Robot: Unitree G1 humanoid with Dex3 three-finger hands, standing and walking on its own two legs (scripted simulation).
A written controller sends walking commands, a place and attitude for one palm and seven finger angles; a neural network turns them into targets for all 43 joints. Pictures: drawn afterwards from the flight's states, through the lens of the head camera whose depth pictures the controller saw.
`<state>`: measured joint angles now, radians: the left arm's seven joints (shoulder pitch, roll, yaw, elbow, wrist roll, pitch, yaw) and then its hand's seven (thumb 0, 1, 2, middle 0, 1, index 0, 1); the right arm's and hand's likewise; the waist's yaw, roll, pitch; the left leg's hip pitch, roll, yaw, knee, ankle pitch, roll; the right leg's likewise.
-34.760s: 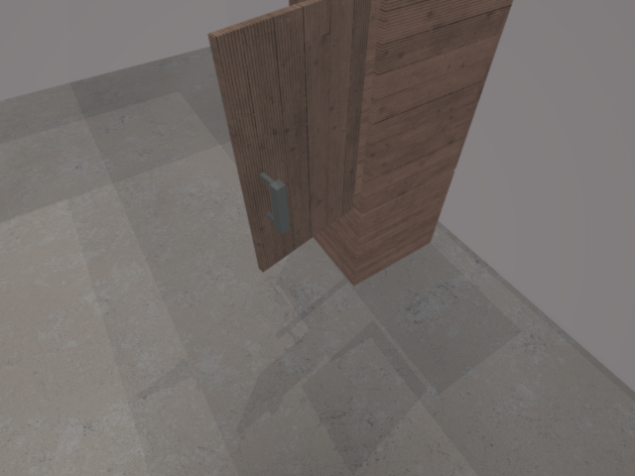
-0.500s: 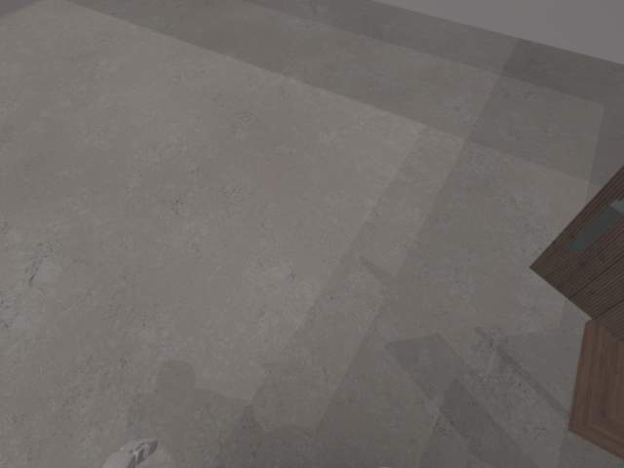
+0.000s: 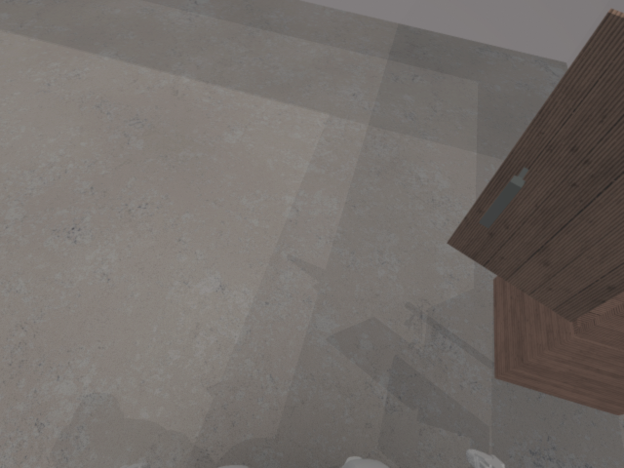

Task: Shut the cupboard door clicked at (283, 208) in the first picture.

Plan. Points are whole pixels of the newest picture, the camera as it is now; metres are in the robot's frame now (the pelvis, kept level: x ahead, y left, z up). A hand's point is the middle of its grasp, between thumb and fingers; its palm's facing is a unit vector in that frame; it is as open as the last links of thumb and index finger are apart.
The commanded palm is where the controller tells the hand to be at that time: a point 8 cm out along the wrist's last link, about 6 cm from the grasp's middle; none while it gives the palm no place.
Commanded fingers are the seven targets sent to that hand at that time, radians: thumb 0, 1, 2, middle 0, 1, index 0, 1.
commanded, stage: turn to face it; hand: left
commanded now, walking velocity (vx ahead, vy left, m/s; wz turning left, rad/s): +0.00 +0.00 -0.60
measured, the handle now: (504, 197) +0.65 -0.36 -0.09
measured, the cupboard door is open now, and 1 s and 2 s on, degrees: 67 67 67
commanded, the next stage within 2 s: take the last steps up to it in 0.92 s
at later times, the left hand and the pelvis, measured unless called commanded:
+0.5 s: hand (233, 422) +0.19 +0.12 -0.14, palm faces -0.29 -0.91 -0.29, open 7.4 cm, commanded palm none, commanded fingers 0.00 0.90 0.90 -0.20 -0.30 -0.20 -0.30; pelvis +0.02 -0.04 +0.00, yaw -17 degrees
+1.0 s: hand (228, 395) +0.23 +0.14 -0.17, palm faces -0.44 -0.88 -0.20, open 7.4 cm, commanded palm none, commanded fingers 0.00 0.90 0.90 -0.20 -0.30 -0.20 -0.30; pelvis +0.07 -0.02 +0.01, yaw -29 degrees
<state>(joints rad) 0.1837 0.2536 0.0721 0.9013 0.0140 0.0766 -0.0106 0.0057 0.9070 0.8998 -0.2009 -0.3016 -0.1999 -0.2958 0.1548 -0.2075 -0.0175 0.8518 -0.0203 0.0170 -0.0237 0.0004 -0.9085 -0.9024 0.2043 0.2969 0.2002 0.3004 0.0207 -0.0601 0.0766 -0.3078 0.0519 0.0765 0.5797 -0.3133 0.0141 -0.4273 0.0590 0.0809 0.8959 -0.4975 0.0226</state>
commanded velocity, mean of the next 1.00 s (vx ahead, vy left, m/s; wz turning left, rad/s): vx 0.00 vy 0.00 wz -0.44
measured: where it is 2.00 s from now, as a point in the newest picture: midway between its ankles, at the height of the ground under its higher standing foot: (373, 467)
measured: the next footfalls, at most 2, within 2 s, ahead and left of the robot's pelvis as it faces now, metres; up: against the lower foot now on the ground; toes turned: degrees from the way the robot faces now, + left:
right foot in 0.36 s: +0.03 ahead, -0.15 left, +0.00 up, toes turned -18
left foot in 0.78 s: +0.14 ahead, +0.05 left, +0.00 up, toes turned -22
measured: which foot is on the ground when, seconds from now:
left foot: down 0.00-0.36, up 0.38-0.76, down 0.78-1.00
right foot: up 0.00-0.34, down 0.36-0.80, up 0.82-1.00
